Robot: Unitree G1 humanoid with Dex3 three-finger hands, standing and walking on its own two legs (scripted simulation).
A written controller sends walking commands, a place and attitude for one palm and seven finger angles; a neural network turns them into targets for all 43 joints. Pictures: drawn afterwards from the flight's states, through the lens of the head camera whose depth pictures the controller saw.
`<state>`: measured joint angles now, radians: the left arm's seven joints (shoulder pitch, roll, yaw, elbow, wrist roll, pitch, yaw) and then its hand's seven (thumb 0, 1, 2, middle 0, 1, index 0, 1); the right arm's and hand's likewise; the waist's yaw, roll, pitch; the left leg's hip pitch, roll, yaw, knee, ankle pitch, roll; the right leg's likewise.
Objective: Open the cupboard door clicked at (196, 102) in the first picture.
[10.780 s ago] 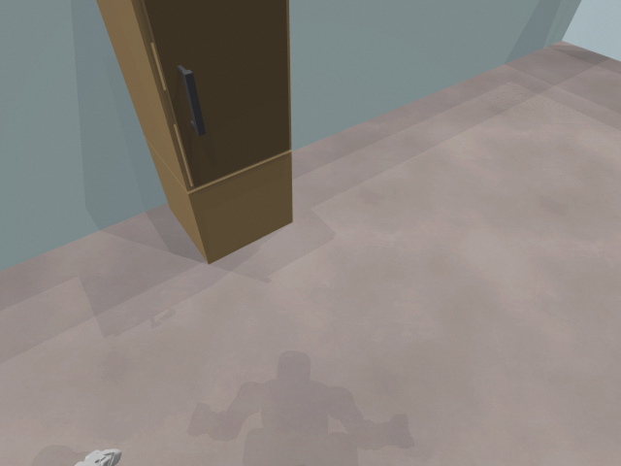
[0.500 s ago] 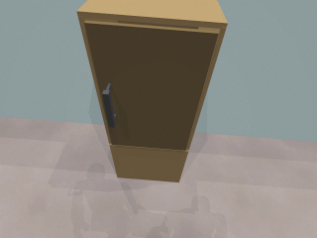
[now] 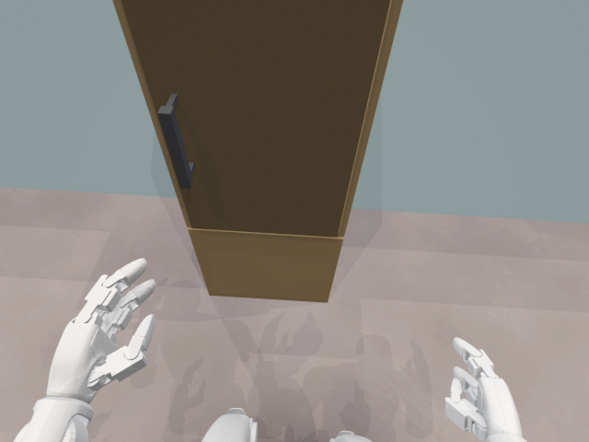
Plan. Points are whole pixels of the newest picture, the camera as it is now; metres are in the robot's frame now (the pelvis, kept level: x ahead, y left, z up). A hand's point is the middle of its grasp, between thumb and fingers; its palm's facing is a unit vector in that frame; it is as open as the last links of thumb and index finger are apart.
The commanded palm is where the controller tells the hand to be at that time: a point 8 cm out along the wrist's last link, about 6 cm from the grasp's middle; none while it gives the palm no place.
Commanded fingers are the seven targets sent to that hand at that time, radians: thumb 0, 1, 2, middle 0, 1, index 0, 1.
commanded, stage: raise the hand with hooked fingers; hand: left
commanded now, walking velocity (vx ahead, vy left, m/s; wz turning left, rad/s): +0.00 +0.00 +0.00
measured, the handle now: (180, 143) +0.60 +0.25 +0.03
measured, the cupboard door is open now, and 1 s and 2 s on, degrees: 0 0 0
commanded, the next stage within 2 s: move the hooked fingers beside the handle in 1.76 s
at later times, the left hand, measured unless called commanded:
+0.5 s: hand (106, 347) +0.23 +0.24 +0.03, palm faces +0.00 -1.00 -0.05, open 11.1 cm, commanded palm +0.20 +0.30 +0.03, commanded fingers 0.00 -0.10 0.47 -0.27 -0.94 -0.27 -0.94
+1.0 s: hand (71, 324) +0.25 +0.29 +0.04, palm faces +0.01 -1.00 -0.05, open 13.7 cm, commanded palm +0.23 +0.34 +0.04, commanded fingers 0.00 -0.50 0.30 -0.30 -1.20 -0.30 -1.20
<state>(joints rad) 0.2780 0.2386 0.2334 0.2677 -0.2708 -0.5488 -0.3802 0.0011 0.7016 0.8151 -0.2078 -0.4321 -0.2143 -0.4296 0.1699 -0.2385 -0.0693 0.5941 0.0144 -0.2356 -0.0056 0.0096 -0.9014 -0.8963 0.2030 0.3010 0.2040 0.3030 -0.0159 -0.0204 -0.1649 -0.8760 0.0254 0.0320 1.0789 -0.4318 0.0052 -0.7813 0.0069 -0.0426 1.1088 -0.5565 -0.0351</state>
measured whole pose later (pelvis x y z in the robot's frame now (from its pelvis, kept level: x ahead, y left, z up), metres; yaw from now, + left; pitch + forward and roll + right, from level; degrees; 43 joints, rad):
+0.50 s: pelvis -0.01 +0.00 -0.02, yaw +0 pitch +16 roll -3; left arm 0.24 0.33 0.36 0.21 -0.38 -0.37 -0.46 0.00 0.12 0.57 -0.25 -0.80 -0.26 -0.80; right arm 0.27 -0.21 0.00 0.60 0.03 -0.22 -0.07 0.01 -0.90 -0.90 0.20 0.30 0.21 0.30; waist -0.01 0.04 -0.15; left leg -1.01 0.06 -0.02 1.19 -0.46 0.00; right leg -0.88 0.04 -0.09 1.17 -0.56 -0.04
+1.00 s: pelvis -0.01 +0.03 -0.01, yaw +0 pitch +15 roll -5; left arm 0.13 0.38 0.36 0.26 -0.34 -0.35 -0.45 -0.01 -0.43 0.33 -0.29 -1.16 -0.30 -1.16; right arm 0.24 -0.25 0.03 0.51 0.03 -0.20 -0.05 0.01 -0.90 -0.90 0.20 0.30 0.21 0.30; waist -0.01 0.01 -0.14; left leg -0.97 0.02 -0.01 1.15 -0.45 0.05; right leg -0.82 0.01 -0.08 1.09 -0.53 0.01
